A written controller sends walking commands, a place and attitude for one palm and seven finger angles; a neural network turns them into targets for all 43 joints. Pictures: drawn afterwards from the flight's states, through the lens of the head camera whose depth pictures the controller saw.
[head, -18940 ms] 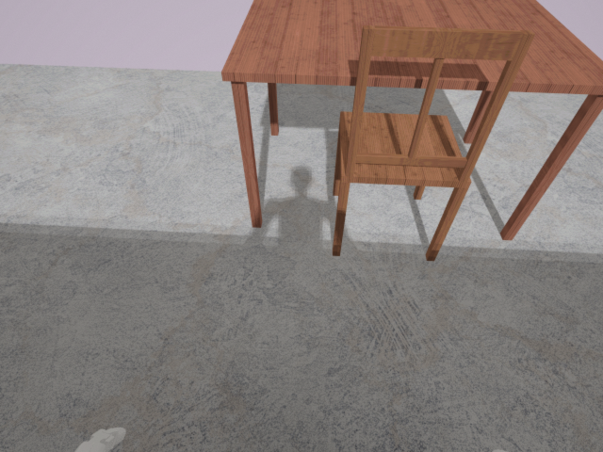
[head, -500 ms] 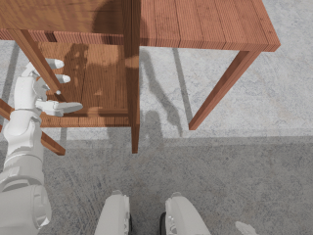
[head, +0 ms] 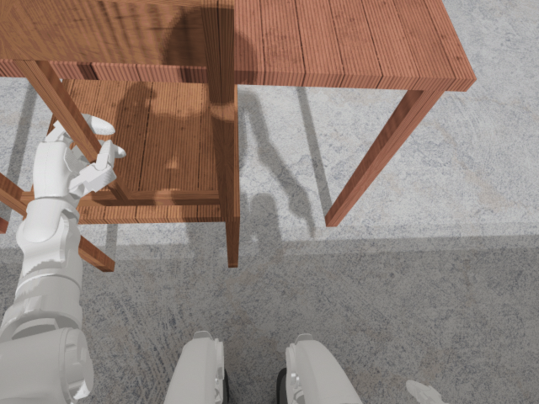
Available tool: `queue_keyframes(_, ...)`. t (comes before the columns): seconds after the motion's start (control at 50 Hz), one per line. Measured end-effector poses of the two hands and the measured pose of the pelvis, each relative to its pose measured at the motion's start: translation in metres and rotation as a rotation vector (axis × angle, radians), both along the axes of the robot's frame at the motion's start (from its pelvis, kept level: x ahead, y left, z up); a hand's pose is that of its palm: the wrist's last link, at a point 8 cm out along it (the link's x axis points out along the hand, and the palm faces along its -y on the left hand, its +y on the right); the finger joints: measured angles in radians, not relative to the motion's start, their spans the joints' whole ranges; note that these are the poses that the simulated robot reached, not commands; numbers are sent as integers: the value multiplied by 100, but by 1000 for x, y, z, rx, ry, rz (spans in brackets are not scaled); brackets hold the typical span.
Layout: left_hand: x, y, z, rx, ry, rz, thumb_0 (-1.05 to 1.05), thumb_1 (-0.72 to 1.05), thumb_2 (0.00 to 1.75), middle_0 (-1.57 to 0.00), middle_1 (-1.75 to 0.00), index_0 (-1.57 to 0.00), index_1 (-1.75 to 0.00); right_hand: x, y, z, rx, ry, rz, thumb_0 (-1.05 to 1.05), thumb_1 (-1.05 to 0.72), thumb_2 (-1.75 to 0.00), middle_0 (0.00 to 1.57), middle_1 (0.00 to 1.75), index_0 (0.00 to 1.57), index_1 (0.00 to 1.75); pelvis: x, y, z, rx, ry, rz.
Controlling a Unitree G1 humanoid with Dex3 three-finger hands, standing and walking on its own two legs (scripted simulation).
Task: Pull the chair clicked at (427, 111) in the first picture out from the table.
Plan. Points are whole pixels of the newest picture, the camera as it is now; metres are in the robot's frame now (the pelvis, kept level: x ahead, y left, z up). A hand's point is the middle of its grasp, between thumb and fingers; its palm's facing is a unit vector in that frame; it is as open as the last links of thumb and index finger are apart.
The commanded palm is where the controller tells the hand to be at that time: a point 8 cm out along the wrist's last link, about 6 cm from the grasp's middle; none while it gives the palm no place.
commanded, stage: hook a spindle and tug to test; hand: left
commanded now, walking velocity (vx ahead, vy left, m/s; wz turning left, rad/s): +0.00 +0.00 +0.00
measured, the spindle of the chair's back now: (89, 145) +0.47 +0.25 +0.03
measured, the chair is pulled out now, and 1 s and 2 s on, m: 0.00 0.07 0.26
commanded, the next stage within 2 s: step backward, pulling the chair out in 0.44 s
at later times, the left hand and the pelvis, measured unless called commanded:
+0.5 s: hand (104, 189) +0.41 +0.22 +0.02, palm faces +0.04 -1.00 -0.04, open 5.2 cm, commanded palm +0.39 +0.27 +0.03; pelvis +0.01 -0.01 +0.01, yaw +0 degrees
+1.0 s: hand (122, 202) +0.38 +0.19 +0.04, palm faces +0.14 -0.98 -0.15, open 5.1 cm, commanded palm +0.35 +0.24 +0.04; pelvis +0.00 +0.01 +0.09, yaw +0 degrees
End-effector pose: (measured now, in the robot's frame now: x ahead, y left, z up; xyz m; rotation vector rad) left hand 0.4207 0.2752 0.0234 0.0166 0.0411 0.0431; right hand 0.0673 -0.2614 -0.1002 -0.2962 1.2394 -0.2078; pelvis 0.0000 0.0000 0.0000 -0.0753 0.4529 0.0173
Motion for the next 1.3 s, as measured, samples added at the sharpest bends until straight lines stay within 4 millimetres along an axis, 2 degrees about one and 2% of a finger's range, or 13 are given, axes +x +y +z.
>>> queue_keyframes(0.22,-12,-2,1,17,7,6,2,76,80,-45,-145,-44,-145,11,-2,5,17,-32,-7,1,-91,-90,21,30,20,30,7,-3,5,9,-7,-9)
queue_keyframes(0.42,-31,-3,1,21,5,1,2,76,81,-46,-145,-44,-145,33,-3,8,24,-82,18,1,-91,-90,21,30,20,30,13,-5,9,14,-13,-6)
queue_keyframes(0.56,-35,-1,0,24,-6,-6,2,74,82,-48,-145,-44,-145,46,-4,4,13,-115,50,1,-91,-90,21,30,20,30,10,-7,5,13,-16,4)
queue_keyframes(0.6,-33,-2,6,87,49,26,1,73,83,-48,-143,-45,-145,47,-1,9,16,-107,25,1,-91,-90,20,30,20,30,8,-7,12,19,-59,9)
queue_keyframes(0.68,-40,-9,19,84,245,155,1,73,82,-41,-129,-45,-145,45,12,41,36,-119,-34,1,-91,-90,20,30,20,30,14,-4,47,30,-131,8)
queue_keyframes(0.78,-50,-21,26,8,356,235,4,74,80,-32,-112,-47,-145,37,16,78,15,-105,-46,1,-91,-90,21,30,20,30,24,0,78,35,-176,5)
queue_keyframes(0.92,-55,-31,30,61,419,164,4,73,78,-34,-111,-49,-145,14,-1,99,-67,-75,-71,1,-91,-90,21,30,20,30,13,7,92,32,-243,10)
queue_keyframes(1.02,-68,-40,31,94,426,128,3,74,78,-35,-112,-49,-145,-10,-8,93,-61,-69,-99,1,-91,-90,20,30,20,30,-1,7,92,49,-288,-15)
queue_keyframes(1.14,-96,-60,32,111,441,123,2,73,77,-34,-114,-49,-145,-37,-2,79,9,-38,-120,1,-91,-90,20,30,20,30,-19,-4,97,38,-327,-25)
queue_keyframes(1.22,-117,-74,33,115,451,123,2,72,77,-34,-116,-49,-145,-48,-3,75,39,-40,-120,1,-91,-90,21,30,20,30,-31,-15,99,43,-342,-21)
queue_keyframes(1.3,-136,-88,34,113,464,130,2,72,77,-33,-116,-50,-145,-54,-12,76,38,-73,-116,1,-91,-90,21,30,20,30,-42,-23,100,52,-368,-10)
